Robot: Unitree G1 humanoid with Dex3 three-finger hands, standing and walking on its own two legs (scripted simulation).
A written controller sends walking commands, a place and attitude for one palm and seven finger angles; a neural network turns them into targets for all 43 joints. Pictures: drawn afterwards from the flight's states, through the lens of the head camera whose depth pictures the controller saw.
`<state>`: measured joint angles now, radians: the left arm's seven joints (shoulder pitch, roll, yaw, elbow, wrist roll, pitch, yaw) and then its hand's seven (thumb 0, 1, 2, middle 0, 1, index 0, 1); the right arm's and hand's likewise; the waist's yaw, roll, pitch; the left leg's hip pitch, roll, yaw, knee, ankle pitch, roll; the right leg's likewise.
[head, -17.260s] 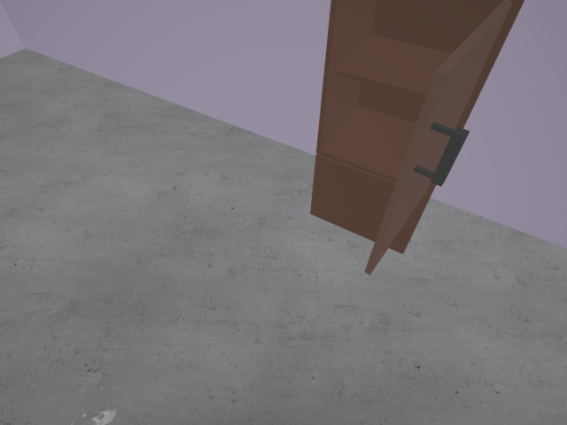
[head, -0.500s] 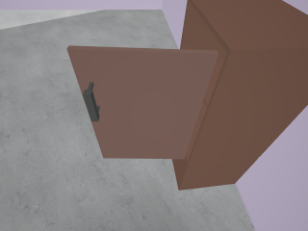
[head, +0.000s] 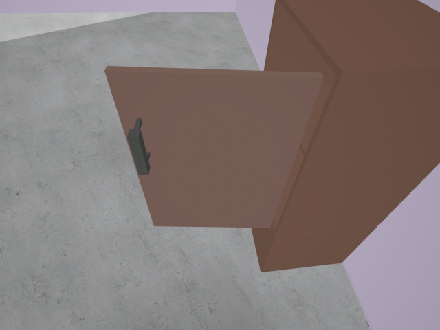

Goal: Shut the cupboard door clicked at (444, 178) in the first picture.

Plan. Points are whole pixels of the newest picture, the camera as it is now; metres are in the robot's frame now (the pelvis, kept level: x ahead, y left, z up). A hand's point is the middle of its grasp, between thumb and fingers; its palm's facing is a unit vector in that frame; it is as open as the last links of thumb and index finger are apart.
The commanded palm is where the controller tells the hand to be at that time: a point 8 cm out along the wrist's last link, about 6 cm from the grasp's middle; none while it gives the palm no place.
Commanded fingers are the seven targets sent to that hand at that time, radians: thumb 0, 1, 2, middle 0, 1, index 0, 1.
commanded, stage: come to a stop and stand still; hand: left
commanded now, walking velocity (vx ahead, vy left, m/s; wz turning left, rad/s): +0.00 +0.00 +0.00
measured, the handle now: (141, 146) +0.47 +0.21 +0.05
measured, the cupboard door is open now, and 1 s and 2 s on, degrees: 83 83 83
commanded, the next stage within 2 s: look again from close up in 0.14 s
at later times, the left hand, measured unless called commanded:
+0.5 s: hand out of the picture +0.06 +0.18 -0.18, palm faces +0.01 -0.97 -0.23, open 7.4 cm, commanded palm none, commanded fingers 0.00 0.90 0.90 -0.20 -0.30 -0.20 -0.30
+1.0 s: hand (111, 316) +0.16 +0.22 -0.09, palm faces +0.24 -0.95 -0.19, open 7.3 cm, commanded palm +0.12 +0.25 -0.07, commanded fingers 0.00 0.90 0.90 -0.31 -0.42 -0.31 -0.42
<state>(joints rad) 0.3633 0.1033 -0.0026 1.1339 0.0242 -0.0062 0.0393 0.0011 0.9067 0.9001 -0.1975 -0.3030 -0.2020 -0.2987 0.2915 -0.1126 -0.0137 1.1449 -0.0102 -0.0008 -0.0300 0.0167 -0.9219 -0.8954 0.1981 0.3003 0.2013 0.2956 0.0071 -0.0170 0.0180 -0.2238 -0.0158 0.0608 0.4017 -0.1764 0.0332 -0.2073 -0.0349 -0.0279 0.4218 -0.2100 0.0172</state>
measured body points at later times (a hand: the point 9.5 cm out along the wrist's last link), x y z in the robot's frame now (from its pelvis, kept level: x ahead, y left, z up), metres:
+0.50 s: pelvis +0.02 +0.00 -0.01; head +0.04 +0.00 +0.44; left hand +0.06 +0.24 -0.16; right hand +0.07 -0.24 -0.16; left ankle +0.03 +0.10 -0.74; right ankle +0.01 -0.13 -0.74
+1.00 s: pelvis +0.02 +0.01 -0.02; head +0.03 +0.02 +0.43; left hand +0.14 +0.27 -0.07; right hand +0.12 -0.23 -0.13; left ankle +0.03 +0.10 -0.74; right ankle +0.01 -0.12 -0.72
